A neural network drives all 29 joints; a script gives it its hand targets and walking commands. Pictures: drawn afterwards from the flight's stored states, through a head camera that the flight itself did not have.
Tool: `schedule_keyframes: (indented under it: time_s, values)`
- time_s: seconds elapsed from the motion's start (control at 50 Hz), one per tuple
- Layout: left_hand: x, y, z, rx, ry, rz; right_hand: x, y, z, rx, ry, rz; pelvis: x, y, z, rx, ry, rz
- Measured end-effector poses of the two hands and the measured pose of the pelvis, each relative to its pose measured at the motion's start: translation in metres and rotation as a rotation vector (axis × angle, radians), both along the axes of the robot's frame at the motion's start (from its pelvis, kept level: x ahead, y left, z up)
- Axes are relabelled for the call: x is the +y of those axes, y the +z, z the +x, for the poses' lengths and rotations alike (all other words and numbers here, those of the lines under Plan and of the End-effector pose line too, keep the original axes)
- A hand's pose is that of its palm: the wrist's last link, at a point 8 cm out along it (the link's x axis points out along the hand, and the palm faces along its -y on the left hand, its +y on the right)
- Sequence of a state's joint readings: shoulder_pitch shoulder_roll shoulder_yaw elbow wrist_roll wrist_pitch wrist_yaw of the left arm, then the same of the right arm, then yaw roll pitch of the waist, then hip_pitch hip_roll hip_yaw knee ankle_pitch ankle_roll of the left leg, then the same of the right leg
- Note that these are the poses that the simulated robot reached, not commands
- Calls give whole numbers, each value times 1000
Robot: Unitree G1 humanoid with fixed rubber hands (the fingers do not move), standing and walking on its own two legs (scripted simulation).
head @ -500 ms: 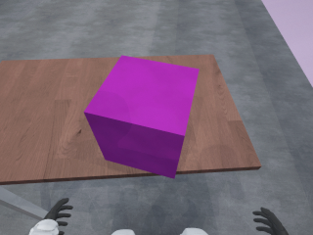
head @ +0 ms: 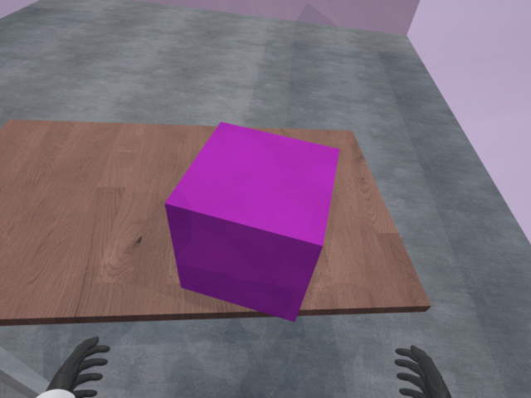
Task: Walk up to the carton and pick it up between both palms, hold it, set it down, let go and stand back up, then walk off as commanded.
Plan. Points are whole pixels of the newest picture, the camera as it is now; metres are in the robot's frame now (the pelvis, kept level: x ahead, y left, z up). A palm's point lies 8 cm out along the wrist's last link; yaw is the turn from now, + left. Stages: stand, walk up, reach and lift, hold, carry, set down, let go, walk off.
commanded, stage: reach and lift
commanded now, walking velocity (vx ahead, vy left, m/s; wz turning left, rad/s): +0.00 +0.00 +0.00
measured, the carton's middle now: (257, 220) +0.38 +0.02 +0.04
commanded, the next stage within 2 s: none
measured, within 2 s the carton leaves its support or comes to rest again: neither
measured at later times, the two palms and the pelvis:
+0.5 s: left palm (81, 352) +0.17 +0.25 +0.00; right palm (443, 373) +0.16 -0.24 +0.01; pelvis +0.00 -0.03 +0.00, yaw +0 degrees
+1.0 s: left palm (69, 324) +0.19 +0.26 +0.05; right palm (415, 347) +0.18 -0.19 +0.05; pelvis +0.02 +0.00 +0.01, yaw +0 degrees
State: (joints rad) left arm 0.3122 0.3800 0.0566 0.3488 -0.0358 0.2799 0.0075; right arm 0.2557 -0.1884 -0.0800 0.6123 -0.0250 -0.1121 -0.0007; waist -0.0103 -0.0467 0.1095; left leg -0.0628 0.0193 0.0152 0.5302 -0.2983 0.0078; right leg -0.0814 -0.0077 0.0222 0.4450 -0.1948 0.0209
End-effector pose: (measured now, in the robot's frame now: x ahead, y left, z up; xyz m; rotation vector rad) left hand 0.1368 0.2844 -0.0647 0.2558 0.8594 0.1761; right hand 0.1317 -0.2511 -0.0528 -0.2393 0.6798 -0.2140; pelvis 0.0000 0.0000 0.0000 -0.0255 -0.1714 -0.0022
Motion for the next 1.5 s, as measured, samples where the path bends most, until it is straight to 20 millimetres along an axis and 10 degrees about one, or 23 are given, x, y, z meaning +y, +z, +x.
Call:
schedule_keyframes:
  time_s: [0.4,0.66,1.06,1.5]
  values:
    - [-30,44,16,-216,-42,-70,-5,48,17,-221,-76,24,-24,3,-4,-47,-2,18]
    - [-29,81,50,-342,-128,-112,43,69,31,-241,-86,129,-18,6,9,-14,1,17]
    - [-27,119,57,-547,-172,-179,64,110,45,-415,-97,173,0,7,18,9,9,10]
    - [-47,164,141,-566,-232,-229,63,138,96,-400,-39,146,-3,7,25,24,7,8]
